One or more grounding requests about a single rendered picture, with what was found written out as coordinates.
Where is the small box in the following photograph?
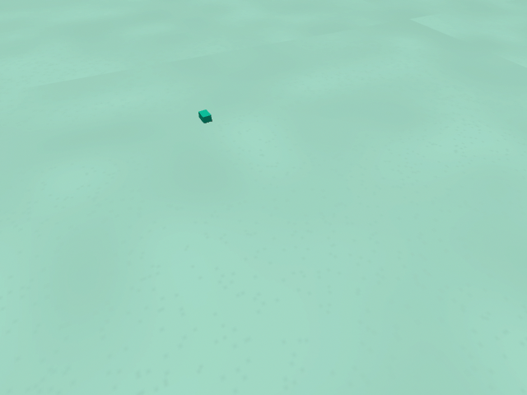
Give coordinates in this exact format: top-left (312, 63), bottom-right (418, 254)
top-left (198, 109), bottom-right (212, 123)

